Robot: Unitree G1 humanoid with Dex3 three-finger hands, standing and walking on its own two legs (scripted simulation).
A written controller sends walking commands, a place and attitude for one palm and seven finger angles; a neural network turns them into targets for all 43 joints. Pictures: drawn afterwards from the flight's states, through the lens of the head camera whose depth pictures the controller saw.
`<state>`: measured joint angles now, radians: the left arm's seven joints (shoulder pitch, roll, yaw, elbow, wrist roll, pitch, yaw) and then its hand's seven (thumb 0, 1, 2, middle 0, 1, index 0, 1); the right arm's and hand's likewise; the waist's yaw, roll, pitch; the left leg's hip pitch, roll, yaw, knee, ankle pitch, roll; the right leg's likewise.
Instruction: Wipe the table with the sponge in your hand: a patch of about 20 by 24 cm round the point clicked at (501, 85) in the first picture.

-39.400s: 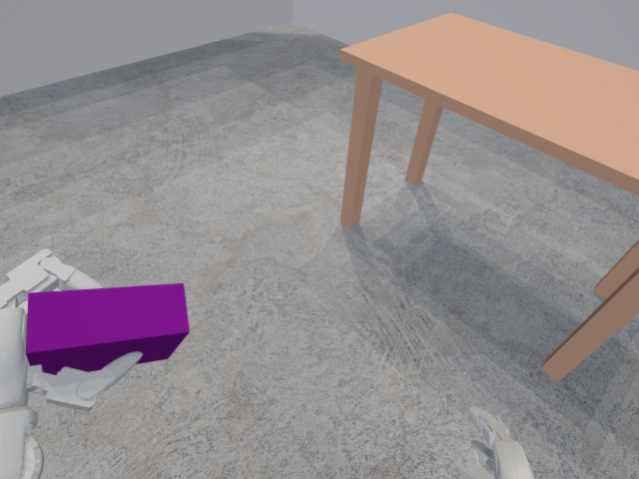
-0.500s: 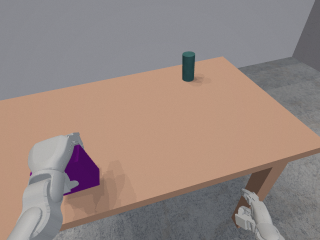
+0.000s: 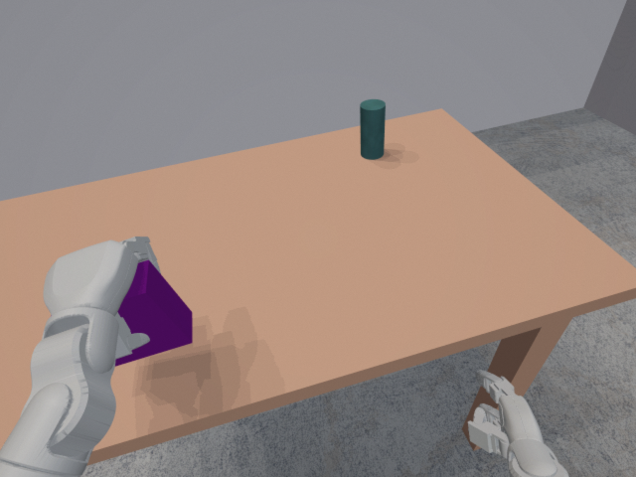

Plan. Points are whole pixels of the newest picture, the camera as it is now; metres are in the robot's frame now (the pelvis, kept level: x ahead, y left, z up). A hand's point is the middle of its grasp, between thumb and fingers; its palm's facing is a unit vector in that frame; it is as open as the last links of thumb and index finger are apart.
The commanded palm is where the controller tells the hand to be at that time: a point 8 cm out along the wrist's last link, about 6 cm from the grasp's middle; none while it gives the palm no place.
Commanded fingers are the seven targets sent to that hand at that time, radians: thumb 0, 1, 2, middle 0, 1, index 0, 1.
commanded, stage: lift the sponge slowly off the table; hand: left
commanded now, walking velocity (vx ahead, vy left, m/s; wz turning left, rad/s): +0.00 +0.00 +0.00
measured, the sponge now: (138, 324) +0.24 +0.28 +0.09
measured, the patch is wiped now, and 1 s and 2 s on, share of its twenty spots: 0.95 0.95 0.95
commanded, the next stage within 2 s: bring the sponge back beside the body in 0.76 s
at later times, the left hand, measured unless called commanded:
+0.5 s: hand (122, 275) +0.25 +0.27 +0.17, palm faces +0.22 -0.14 -0.96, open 9.3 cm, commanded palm +0.20 +0.27 +0.25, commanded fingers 0.00 0.10 1.30 -1.20 -1.60 -1.20 -1.60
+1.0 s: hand (116, 269) +0.25 +0.27 +0.18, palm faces +0.24 -0.15 -0.96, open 9.3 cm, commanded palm +0.20 +0.27 +0.25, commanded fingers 0.00 0.10 1.30 -1.20 -1.60 -1.20 -1.60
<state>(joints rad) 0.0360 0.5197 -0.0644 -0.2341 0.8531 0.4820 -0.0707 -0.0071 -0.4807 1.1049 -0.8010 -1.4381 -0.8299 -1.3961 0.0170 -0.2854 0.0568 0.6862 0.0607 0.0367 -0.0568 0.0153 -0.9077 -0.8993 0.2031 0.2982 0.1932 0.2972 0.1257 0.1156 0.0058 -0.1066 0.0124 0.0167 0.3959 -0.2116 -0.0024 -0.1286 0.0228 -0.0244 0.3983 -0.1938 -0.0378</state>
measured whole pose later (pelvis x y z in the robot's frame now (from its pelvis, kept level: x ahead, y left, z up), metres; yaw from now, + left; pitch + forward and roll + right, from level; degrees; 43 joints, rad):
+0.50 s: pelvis +0.00 +0.00 +0.00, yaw +0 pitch -4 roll +0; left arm -0.02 0.54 -0.05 -0.33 0.80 0.53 -0.09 -0.01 -0.48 1.10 -0.80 -1.44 -0.83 -1.39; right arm 0.01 -0.28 0.06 0.68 0.07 0.05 -0.07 0.02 -0.91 -0.90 0.20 0.30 0.17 0.29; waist 0.13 0.12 0.00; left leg -0.11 0.01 0.02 0.40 -0.21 0.00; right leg -0.14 0.02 -0.02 0.41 -0.19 -0.04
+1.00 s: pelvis -0.01 +0.00 +0.00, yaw +0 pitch -4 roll +0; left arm -0.03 0.56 -0.02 -0.35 0.77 0.55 -0.10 -0.01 -0.48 1.10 -0.80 -1.43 -0.83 -1.39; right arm 0.01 -0.28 0.07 0.66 0.07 0.06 -0.07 0.02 -0.91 -0.90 0.20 0.30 0.17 0.29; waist 0.13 0.12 0.00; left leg -0.13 0.01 0.02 0.42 -0.21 0.00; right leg -0.16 0.02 -0.02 0.43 -0.20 -0.04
